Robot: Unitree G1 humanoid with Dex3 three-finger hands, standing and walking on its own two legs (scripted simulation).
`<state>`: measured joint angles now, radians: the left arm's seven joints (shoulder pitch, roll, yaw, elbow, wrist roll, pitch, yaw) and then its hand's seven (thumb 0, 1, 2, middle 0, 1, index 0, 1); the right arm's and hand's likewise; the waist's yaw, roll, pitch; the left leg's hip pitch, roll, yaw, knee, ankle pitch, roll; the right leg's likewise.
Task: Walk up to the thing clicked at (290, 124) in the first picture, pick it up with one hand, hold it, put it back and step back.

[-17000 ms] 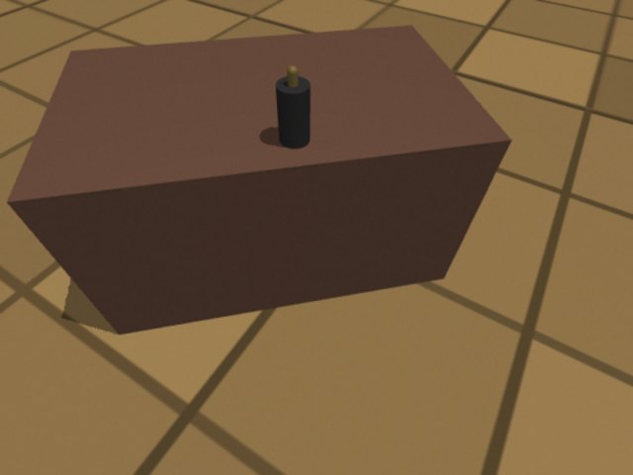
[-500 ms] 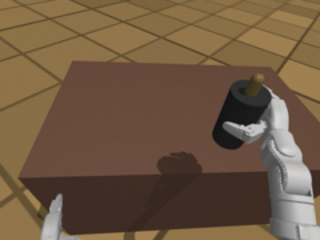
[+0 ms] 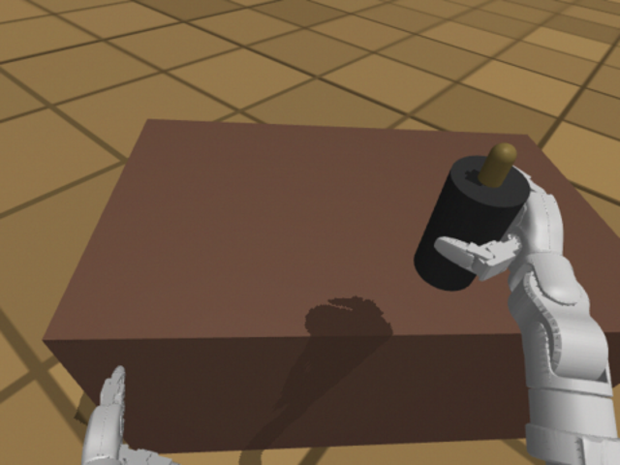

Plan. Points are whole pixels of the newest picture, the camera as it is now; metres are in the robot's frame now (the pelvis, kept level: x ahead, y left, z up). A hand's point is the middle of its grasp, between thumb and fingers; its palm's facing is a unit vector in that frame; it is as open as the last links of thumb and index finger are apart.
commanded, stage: hold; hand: right
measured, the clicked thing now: (470, 215) +0.33 -0.16 +0.20
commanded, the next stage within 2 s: crouch in 1.32 s
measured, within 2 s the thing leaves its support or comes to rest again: neither
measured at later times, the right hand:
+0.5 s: hand (476, 224) +0.33 -0.17 +0.19, palm faces +0.17 +0.98 -0.03, open 11.2 cm
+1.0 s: hand (471, 217) +0.34 -0.17 +0.19, palm faces +0.14 +0.99 -0.04, open 11.2 cm
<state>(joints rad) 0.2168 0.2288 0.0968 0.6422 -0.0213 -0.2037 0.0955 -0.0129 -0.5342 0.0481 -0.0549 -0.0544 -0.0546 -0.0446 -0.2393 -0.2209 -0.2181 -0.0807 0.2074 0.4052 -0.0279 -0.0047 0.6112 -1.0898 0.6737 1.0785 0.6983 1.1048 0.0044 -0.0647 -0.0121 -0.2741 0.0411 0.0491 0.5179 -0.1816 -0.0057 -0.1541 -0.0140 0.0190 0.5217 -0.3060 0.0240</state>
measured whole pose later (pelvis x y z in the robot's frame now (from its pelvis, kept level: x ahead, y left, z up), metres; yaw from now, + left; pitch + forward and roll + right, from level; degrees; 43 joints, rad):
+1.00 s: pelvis +0.01 -0.01 +0.00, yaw +0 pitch -3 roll +0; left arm 0.21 0.22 0.10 0.67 -0.02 -0.21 0.09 -0.01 -0.54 0.05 -0.06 -0.05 -0.05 -0.05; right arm -0.23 -0.20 -0.19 -0.13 0.19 0.43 -0.03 0.00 0.61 -1.09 0.67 1.08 0.70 1.11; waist -0.01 -0.07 -0.01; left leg -0.27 0.04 0.05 0.52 -0.19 -0.01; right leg -0.15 -0.01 0.02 0.53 -0.32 0.02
